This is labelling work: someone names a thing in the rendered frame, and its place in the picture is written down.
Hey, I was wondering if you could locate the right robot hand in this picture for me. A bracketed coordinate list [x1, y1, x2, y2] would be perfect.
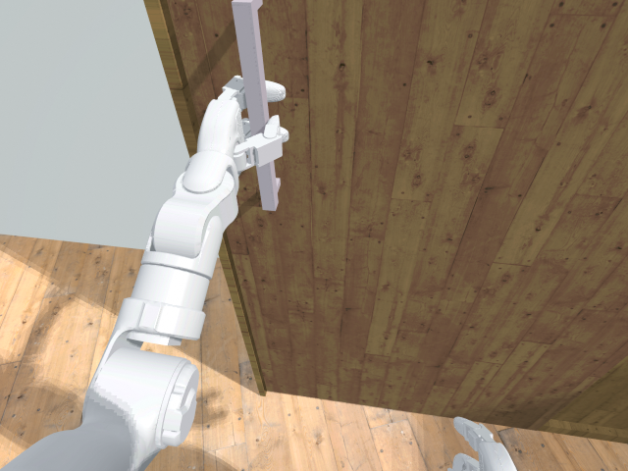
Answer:
[447, 417, 517, 471]

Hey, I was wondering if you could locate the robot left forearm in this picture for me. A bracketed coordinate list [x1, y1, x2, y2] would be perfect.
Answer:
[82, 151, 239, 422]

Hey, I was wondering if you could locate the wardrobe door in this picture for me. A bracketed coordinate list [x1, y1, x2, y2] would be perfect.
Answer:
[551, 355, 628, 430]
[167, 0, 628, 431]

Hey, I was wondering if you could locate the left robot hand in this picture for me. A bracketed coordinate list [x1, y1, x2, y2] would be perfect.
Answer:
[197, 76, 288, 176]

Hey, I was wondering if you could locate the handle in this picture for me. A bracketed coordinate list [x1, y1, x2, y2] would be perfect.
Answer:
[232, 0, 281, 211]

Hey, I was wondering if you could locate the robot left upper arm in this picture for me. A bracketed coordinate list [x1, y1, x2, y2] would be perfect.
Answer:
[0, 347, 199, 471]

